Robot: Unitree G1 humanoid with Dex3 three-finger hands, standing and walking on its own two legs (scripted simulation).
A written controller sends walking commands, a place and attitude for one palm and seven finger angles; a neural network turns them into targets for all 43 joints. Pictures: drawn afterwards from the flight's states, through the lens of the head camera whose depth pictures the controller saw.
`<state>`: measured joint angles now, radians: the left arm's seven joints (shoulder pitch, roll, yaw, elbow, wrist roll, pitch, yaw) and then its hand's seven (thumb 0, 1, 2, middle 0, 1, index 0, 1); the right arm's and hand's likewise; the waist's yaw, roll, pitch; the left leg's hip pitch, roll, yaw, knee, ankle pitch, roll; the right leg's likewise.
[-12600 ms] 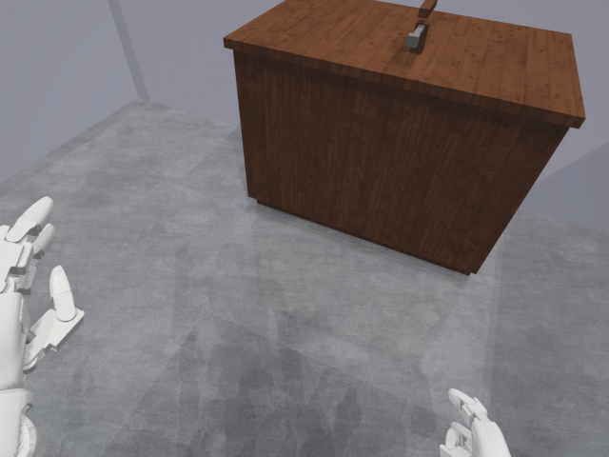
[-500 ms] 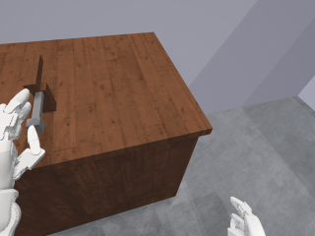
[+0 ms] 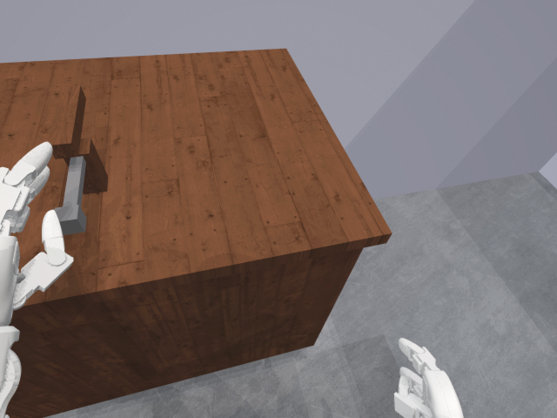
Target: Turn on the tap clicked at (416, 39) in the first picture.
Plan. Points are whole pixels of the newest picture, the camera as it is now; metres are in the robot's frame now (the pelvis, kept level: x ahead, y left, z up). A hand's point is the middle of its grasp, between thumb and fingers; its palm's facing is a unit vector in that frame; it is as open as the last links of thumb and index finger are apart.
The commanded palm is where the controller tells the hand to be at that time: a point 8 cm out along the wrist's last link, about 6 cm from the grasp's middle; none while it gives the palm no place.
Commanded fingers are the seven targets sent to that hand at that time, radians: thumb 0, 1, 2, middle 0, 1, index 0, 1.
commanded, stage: come to a stop and stand still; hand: left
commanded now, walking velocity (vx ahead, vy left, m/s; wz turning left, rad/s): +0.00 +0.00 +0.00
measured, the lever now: (70, 220) +0.31 +0.32 +0.10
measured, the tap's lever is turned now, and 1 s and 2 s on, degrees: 0 0 0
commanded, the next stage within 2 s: look again from close up in 0.42 s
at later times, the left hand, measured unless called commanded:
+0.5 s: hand (91, 271) +0.21 +0.22 +0.17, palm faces +0.37 -0.85 -0.38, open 7.4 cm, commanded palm +0.16 +0.25 +0.18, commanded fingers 0.00 0.90 0.90 -0.20 -0.30 -0.20 -0.30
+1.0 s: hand (77, 256) +0.23 +0.25 +0.16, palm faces +0.35 -0.86 -0.38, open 7.4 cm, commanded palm +0.17 +0.28 +0.18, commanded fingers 0.00 0.90 0.90 -0.20 -0.30 -0.20 -0.30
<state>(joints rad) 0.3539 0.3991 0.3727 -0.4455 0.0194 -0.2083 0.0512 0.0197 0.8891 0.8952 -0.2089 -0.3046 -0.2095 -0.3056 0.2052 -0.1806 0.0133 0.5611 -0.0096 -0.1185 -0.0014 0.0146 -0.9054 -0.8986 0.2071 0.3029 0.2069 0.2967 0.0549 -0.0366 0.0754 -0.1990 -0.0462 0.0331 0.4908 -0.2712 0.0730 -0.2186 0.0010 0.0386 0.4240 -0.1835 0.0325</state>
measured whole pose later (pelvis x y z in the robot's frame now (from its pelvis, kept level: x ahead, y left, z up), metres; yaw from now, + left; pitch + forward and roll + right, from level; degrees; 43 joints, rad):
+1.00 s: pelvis +0.00 +0.00 +0.00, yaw -2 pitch -1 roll -1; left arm 0.39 0.37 0.36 -0.46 -0.04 -0.20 0.07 0.02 0.89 0.90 -0.21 -0.30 -0.21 -0.31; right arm 0.19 -0.17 0.03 0.55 0.01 -0.11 0.00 0.01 -0.90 -0.90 0.21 0.30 0.21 0.30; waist 0.05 -0.04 0.07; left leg -0.18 -0.05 0.06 0.45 -0.26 0.07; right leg -0.22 -0.01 0.04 0.41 -0.17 0.03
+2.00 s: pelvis -0.05 -0.01 +0.00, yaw -5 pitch +0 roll -1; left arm 0.39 0.36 0.37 -0.37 -0.04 -0.27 0.06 0.02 0.90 0.90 -0.20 -0.30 -0.20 -0.30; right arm 0.22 -0.20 0.02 0.56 0.01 -0.16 0.01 0.02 -0.91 -0.90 0.21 0.30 0.21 0.30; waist 0.02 0.01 0.02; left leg -0.24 -0.03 0.07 0.47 -0.23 0.06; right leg -0.26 0.02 0.04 0.43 -0.17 0.01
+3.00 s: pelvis -0.03 -0.01 +0.01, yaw -3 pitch -1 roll -1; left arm 0.42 0.34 0.34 -0.43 -0.03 -0.21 0.10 0.02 0.89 0.90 -0.21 -0.30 -0.21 -0.31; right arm 0.22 -0.20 0.01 0.58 0.00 -0.10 -0.03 0.02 -0.91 -0.90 0.21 0.30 0.21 0.30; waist 0.03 -0.01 0.04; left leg -0.19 -0.03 0.03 0.42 -0.22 0.06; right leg -0.19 0.01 0.00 0.37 -0.16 0.01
